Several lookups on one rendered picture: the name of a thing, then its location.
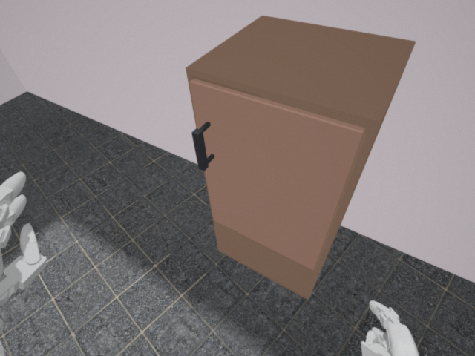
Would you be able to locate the cupboard door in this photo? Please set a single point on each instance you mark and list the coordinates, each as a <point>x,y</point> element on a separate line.
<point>278,171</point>

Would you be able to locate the left robot hand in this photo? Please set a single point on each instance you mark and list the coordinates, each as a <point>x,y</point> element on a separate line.
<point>24,269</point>

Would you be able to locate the right robot hand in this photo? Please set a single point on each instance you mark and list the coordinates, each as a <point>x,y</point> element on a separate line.
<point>397,341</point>

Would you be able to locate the handle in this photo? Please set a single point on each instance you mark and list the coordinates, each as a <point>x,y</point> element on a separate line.
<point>200,149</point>

